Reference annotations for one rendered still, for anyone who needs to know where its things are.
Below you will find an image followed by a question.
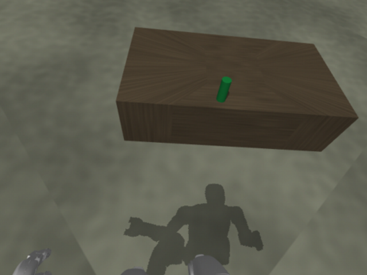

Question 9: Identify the can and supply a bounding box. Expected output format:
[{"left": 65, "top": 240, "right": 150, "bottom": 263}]
[{"left": 216, "top": 77, "right": 232, "bottom": 103}]

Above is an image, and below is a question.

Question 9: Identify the left robot hand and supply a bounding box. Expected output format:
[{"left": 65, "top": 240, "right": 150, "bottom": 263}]
[{"left": 13, "top": 249, "right": 52, "bottom": 275}]

